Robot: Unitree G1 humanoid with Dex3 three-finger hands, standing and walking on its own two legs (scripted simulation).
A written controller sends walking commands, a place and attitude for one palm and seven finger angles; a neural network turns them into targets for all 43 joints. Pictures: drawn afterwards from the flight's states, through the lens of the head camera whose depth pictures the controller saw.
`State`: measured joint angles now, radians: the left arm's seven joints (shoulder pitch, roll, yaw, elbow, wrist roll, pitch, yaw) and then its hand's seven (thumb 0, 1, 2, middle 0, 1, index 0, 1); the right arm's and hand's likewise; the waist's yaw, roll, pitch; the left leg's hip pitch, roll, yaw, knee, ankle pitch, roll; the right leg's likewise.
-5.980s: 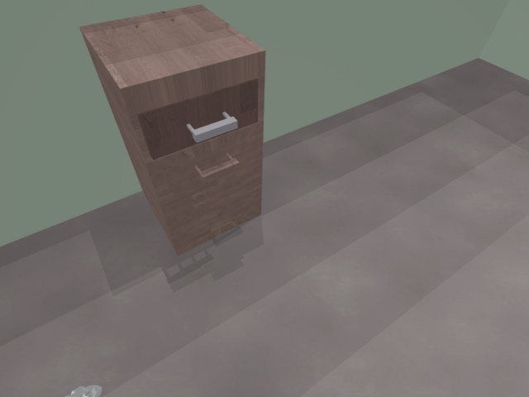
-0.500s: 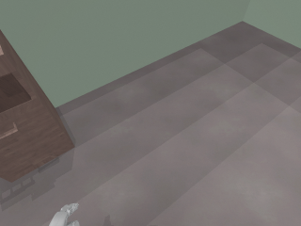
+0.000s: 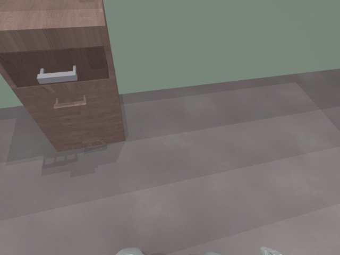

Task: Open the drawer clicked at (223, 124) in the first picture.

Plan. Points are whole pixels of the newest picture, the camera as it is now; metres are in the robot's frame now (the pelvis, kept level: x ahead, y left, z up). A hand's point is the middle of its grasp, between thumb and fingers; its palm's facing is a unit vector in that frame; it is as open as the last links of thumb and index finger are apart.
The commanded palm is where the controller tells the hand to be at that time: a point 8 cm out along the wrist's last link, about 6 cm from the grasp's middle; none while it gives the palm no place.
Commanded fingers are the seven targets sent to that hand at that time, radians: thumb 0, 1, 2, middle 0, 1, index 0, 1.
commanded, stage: turn to face it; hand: left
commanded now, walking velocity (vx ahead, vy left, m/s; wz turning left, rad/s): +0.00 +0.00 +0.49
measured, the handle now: (58, 73) +0.74 +0.51 -0.12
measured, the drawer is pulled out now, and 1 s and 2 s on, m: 0.00 0.00 0.00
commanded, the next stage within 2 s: take the last steps up to it in 0.50 s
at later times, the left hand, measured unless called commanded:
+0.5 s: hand out of the picture +0.05 +0.18 -0.13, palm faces +0.21 -0.94 -0.27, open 7.4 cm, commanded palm none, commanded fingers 0.00 0.90 0.90 -0.20 -0.30 -0.20 -0.30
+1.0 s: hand out of the picture -0.15 +0.19 -0.16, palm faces +0.39 -0.90 -0.19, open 7.4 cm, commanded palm none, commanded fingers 0.00 0.90 0.90 -0.20 -0.30 -0.20 -0.30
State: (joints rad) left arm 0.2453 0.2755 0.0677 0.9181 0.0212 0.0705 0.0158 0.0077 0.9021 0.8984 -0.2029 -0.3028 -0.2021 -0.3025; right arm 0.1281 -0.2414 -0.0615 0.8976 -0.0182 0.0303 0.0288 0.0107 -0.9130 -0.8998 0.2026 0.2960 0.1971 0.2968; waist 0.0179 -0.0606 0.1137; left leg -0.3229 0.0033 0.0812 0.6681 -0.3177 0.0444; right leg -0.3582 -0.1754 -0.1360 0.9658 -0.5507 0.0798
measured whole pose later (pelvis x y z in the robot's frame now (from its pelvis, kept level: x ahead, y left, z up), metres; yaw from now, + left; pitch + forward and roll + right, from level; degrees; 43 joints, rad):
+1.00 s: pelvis -0.02 +0.03 +0.02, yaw +19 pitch -2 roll -1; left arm 0.41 0.22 0.05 1.12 0.03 0.04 -0.01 0.01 0.91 0.90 -0.20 -0.30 -0.20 -0.30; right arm 0.25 -0.18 -0.04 1.00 -0.03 -0.03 0.00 0.01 -0.91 -0.90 0.20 0.30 0.20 0.30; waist 0.04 -0.03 0.01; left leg -0.15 0.03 0.10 0.51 -0.32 0.02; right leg -0.37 -0.10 -0.08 0.91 -0.43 0.01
